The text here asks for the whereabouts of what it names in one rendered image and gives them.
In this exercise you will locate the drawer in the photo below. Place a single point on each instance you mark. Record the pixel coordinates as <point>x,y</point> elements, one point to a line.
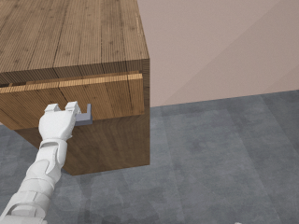
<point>112,95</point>

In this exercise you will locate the cabinet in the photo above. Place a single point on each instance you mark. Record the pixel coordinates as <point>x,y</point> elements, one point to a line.
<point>50,39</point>

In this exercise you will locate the handle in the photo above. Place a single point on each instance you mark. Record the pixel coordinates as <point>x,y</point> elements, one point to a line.
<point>84,118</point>

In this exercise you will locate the left robot forearm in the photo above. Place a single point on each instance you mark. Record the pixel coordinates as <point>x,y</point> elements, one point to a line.
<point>33,196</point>

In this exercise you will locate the robot left upper arm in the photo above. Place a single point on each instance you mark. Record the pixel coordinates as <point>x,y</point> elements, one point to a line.
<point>9,219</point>

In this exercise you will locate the left robot hand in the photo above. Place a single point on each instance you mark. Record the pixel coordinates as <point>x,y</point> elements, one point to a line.
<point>57,123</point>

